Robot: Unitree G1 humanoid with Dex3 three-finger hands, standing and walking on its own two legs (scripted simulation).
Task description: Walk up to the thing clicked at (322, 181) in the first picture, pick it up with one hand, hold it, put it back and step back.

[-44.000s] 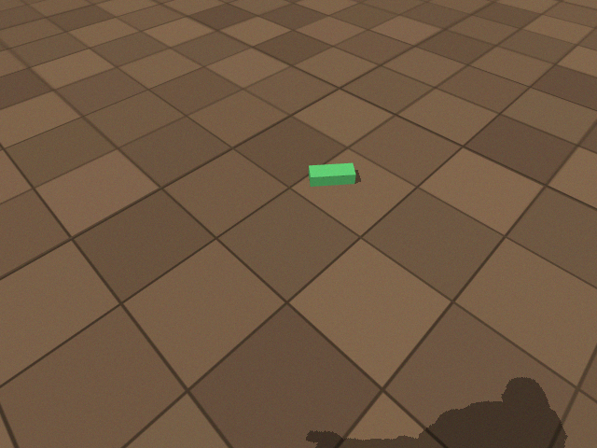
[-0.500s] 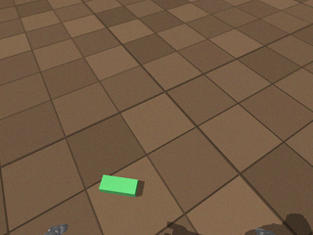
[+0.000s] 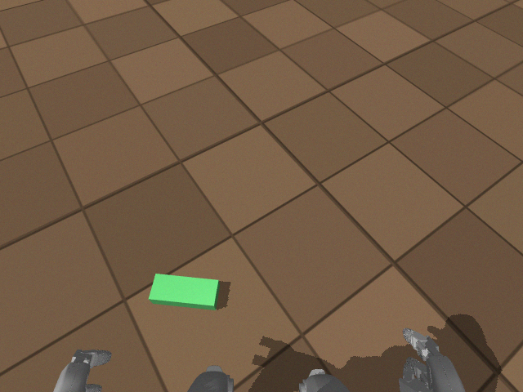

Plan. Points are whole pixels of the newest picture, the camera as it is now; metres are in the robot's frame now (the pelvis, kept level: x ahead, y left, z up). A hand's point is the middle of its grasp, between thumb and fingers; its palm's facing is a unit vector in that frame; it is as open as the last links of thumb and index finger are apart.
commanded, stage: rise first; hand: left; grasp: from above
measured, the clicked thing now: (185, 291) +0.46 +0.26 -0.68
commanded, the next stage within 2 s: none
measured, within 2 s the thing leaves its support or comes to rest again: neither
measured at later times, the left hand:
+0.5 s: hand out of the picture +0.13 +0.26 -0.18, palm faces -0.15 -0.87 -0.48, open 14.2 cm
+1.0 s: hand (129, 357) +0.22 +0.30 -0.33, palm faces -0.43 -0.54 -0.72, open 14.3 cm
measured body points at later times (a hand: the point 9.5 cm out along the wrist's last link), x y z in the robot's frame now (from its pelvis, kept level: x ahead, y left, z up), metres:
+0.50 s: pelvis -0.01 +0.00 -0.05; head +0.10 +0.02 +0.39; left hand +0.13 +0.30 -0.14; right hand +0.17 -0.25 -0.13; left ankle +0.01 +0.12 -0.68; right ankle -0.01 -0.14 -0.68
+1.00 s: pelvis -0.06 -0.01 -0.20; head +0.13 +0.01 +0.21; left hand +0.24 +0.32 -0.29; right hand +0.14 -0.28 -0.31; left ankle +0.01 +0.12 -0.68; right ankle -0.01 -0.14 -0.68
